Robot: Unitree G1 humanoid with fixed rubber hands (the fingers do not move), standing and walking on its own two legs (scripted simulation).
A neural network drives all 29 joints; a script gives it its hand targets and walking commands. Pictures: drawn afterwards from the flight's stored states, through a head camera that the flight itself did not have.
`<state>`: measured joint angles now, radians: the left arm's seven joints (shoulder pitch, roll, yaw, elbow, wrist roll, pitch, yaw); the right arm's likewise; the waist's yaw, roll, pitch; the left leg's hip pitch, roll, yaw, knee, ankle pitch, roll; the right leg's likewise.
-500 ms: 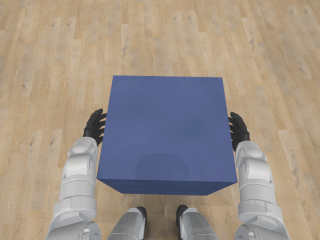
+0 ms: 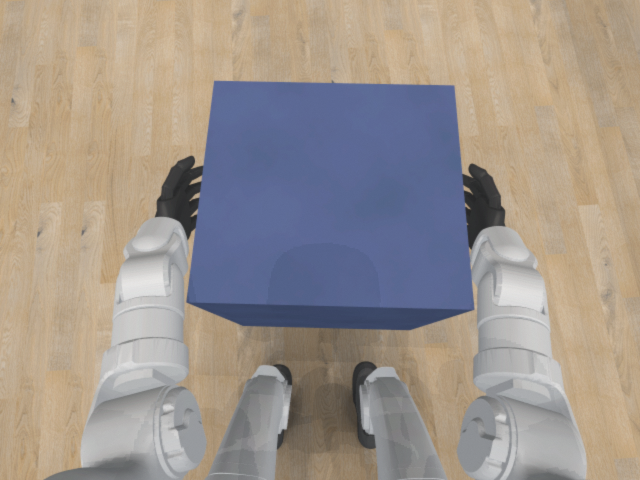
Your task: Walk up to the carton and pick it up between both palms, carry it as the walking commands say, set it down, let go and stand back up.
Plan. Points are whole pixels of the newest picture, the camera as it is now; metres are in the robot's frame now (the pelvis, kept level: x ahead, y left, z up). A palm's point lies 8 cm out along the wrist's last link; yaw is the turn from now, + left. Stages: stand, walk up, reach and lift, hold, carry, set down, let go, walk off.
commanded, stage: set down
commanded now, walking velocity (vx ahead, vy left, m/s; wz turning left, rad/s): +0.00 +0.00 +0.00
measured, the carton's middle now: (329, 227) +0.42 +0.00 -0.15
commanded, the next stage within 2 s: none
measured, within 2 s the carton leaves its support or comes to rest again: neither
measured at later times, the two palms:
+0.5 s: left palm (204, 215) +0.44 +0.19 -0.17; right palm (458, 224) +0.44 -0.19 -0.17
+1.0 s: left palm (217, 214) +0.47 +0.19 -0.25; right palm (437, 221) +0.47 -0.19 -0.25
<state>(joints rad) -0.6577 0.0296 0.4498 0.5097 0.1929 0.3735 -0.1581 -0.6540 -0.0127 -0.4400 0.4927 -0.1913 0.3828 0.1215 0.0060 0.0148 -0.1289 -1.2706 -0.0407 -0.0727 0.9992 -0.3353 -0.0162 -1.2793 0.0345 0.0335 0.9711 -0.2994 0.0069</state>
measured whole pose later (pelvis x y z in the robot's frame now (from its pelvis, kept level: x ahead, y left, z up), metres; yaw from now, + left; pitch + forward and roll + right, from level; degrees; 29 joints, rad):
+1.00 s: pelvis -0.03 +0.00 -0.15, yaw +0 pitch +50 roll +0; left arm -1.05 0.16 0.42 0.66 0.10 0.39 -0.06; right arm -1.05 -0.16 -0.44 0.66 -0.10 0.38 0.05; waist 0.01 0.01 -0.15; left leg -1.97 -0.09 -0.07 1.59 -0.49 -0.03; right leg -1.99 0.08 0.06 1.56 -0.45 0.04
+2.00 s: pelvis -0.04 +0.00 -0.27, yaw +1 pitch +47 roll +0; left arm -1.42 0.34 0.30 0.83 -0.03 0.34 0.02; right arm -1.41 -0.32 -0.34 0.83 0.02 0.33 -0.03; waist -0.01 0.00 0.19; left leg -2.27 -0.12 -0.05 2.03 -0.58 -0.05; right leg -2.29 0.10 0.05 2.01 -0.54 0.06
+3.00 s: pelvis -0.06 +0.00 -0.30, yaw +1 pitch +37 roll +0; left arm -1.53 0.36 0.31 0.94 0.00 0.30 0.01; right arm -1.49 -0.35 -0.33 0.93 0.03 0.28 -0.03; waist -0.01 0.01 0.40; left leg -2.22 -0.09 -0.03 2.16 -0.59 -0.04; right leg -2.23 0.07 0.02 2.15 -0.56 0.03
